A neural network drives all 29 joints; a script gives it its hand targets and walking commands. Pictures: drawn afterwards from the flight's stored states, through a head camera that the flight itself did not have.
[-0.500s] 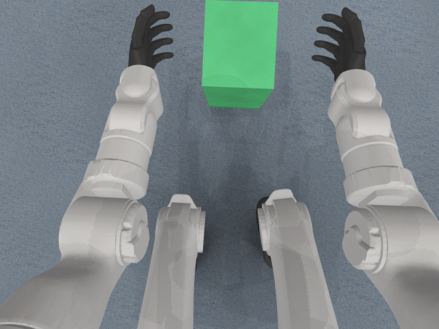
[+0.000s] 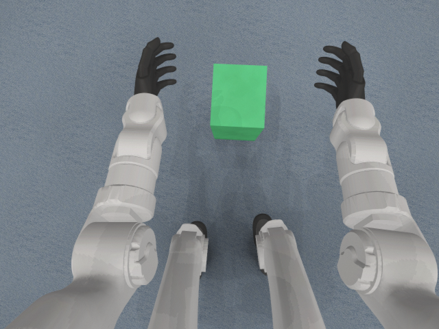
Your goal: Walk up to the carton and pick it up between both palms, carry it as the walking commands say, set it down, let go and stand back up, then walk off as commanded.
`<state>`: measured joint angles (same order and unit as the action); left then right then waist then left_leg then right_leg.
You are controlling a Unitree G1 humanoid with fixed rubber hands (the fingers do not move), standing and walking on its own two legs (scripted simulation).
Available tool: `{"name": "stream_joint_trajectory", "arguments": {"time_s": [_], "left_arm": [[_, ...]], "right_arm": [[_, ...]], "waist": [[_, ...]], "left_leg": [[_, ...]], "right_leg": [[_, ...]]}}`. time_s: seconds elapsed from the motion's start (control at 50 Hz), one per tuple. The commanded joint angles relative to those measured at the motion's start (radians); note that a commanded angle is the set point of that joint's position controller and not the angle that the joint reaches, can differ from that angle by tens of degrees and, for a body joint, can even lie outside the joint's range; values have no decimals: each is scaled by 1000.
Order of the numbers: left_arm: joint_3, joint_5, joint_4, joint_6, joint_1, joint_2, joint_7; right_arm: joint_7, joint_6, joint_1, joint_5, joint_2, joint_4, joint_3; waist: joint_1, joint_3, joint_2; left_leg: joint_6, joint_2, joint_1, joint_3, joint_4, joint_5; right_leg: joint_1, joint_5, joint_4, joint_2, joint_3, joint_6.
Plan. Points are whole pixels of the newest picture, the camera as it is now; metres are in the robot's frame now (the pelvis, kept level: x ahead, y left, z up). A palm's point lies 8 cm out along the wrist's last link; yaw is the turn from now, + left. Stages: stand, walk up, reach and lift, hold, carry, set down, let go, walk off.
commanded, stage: set down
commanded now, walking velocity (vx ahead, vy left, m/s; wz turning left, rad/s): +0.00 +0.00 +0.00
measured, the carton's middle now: (237, 107) +0.56 -0.03 -0.49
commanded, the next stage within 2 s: let go in 0.26 s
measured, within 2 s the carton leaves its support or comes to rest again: neither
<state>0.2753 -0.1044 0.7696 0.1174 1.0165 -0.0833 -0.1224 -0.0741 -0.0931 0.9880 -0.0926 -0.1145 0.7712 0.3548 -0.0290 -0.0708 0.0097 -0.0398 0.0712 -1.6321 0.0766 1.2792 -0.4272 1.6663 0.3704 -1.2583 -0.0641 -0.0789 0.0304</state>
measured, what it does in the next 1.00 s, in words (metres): rises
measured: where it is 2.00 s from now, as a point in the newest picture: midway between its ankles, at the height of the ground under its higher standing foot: (230, 258)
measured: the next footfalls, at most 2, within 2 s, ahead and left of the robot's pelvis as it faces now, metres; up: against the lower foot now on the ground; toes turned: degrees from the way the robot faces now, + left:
none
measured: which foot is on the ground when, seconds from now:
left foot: down 0.00-1.00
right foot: down 0.00-1.00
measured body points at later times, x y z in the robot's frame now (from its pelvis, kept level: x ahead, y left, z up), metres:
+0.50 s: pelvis +0.03 +0.00 +0.07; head +0.31 -0.01 +0.42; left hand +0.46 +0.15 -0.06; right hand +0.45 -0.20 -0.06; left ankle +0.06 +0.13 -0.58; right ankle +0.08 -0.12 -0.58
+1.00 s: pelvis +0.08 +0.00 +0.15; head +0.18 +0.01 +0.59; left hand +0.29 +0.22 +0.06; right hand +0.28 -0.23 +0.06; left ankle +0.06 +0.13 -0.58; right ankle +0.08 -0.12 -0.58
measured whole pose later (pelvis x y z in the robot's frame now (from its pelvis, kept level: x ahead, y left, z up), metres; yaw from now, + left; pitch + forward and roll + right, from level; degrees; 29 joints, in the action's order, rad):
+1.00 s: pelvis +0.08 +0.00 +0.15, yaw -1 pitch +11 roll +0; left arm 0.09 -0.04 0.49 -0.01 -0.09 -0.15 0.03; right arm 0.05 0.01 -0.11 -0.03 -0.18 0.50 0.10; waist 0.00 0.02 -0.01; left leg -0.01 0.03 -0.41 0.10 0.49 -0.27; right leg 0.44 0.22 -0.48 -0.04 -0.09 0.01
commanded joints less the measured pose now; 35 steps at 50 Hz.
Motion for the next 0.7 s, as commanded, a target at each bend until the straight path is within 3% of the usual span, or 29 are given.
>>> {"name": "stream_joint_trajectory", "arguments": {"time_s": [0.0, 0.18, 0.28, 0.36, 0.44, 0.52, 0.58, 0.68], "left_arm": [[5, -18, -109, -26, 188, -34, 4], [55, -76, -30, -60, 154, 6, 23], [66, -106, -26, -70, 95, 9, 21], [38, -114, -97, -71, -13, 9, 13], [-21, -91, -254, -51, -196, -7, 5], [-80, -40, -342, -44, -365, -22, 27], [-97, -13, -335, -61, -485, -42, 57], [-121, 17, -288, -95, -651, -50, 97]], "right_arm": [[7, 27, 172, -17, -59, -108, 6], [23, 58, 131, -84, -23, -37, 49], [28, 73, 81, -110, -24, -44, 51], [33, 69, -28, -113, -23, -123, 20], [55, 44, -222, -109, -58, -264, -49], [80, 31, -388, -70, -70, -341, -129], [97, 46, -501, -33, -62, -342, -167], [114, 89, -673, 0, -86, -299, -176]], "waist": [[-13, -939, -2], [-11, -776, -3], [-10, -842, -7], [-9, -993, 2], [-21, -1114, 15], [-5, -983, -7], [18, -819, -33], [13, -547, -43]], "left_leg": [[-17, 50, 510, -119, -181, 307], [-20, 36, 565, -104, -327, 322], [-26, 31, 640, -97, -344, 427], [-29, 32, 741, -96, -340, 546], [-27, 34, 896, -81, -369, 661], [-13, 25, 896, -82, -450, 607], [0, 14, 885, -82, -514, 517], [0, -7, 959, -81, -618, 386]], "right_leg": [[-671, -364, 158, -44, 122, 32], [-698, -352, 309, -37, 112, 27], [-755, -449, 339, -38, 113, 24], [-870, -588, 330, -38, 105, 18], [-1009, -697, 345, -36, 90, 11], [-1138, -692, 413, -16, 60, 8], [-1193, -628, 478, 3, 47, 6], [-1180, -458, 598, 21, 51, -2]]}}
